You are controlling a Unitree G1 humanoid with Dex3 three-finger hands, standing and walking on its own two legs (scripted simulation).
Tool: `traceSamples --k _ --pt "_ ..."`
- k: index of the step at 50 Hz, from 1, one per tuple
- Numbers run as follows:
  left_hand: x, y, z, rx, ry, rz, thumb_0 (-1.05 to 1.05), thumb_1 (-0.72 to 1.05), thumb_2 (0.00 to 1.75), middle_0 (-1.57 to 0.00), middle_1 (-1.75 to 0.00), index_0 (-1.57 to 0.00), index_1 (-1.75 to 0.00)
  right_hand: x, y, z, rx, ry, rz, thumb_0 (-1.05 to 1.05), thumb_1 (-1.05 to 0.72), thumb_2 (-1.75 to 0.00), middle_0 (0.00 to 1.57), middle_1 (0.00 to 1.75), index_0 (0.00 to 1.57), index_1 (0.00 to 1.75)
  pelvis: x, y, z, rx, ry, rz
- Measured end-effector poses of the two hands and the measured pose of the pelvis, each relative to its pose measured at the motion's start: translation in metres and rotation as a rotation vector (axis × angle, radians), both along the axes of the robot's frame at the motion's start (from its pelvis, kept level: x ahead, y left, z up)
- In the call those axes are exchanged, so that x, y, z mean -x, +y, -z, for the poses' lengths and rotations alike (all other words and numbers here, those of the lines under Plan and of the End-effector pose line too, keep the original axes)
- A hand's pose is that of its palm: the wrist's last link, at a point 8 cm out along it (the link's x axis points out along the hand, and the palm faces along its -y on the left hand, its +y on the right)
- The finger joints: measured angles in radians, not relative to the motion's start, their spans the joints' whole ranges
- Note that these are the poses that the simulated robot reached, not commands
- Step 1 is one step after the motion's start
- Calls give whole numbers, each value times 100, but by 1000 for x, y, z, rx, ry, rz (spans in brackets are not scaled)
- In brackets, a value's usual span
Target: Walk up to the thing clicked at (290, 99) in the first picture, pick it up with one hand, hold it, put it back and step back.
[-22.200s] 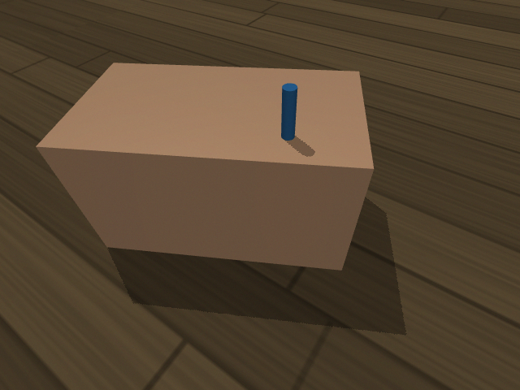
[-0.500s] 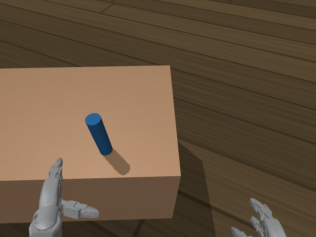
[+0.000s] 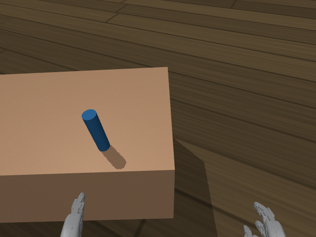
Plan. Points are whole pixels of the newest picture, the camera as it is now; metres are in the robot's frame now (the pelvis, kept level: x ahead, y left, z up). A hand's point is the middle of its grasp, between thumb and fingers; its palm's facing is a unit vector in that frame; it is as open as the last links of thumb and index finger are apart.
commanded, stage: home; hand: left
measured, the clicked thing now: (97, 132) +0.46 +0.24 -0.04
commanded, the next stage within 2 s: stand in 1.82 s
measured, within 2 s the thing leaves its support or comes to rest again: neither
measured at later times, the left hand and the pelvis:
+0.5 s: hand (96, 229) +0.18 +0.19 -0.06, palm faces +0.09 -0.96 -0.28, open 17.7 cm; pelvis +0.01 +0.01 +0.00, yaw +0 degrees
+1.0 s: hand (94, 226) +0.18 +0.19 -0.06, palm faces +0.09 -0.96 -0.28, open 17.6 cm; pelvis +0.02 +0.01 +0.00, yaw +0 degrees
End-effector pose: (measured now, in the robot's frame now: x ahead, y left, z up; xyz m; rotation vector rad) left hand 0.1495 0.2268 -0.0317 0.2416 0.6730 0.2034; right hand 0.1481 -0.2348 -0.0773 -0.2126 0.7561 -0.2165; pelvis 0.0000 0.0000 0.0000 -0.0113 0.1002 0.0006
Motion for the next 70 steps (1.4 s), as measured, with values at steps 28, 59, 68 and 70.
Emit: traceSamples --k 28,59,68,70 --pt "-10 8 1 9 30 8 -1 -58 3 -5 -5 -5 -5 -5 6 -1 17 -25 7 1 -90 -89 21 30 20 30 -10 10 1 11 17 5" --pt "-12 13 1 12 44 2 -1 -58 3 -5 -5 -5 -5 -11 11 -3 36 -50 4 1 -90 -90 21 31 20 30 -13 13 4 19 25 2" --pt "-9 11 1 13 42 3 -1 -58 3 -5 -5 -5 -5 -7 9 -3 40 -56 5 1 -90 -90 21 31 20 30 -10 12 5 19 25 1" --pt "-8 11 1 11 41 4 -1 -58 3 -5 -5 -5 -5 -7 9 -3 40 -56 3 1 -90 -90 21 31 20 30 -10 12 5 19 26 0"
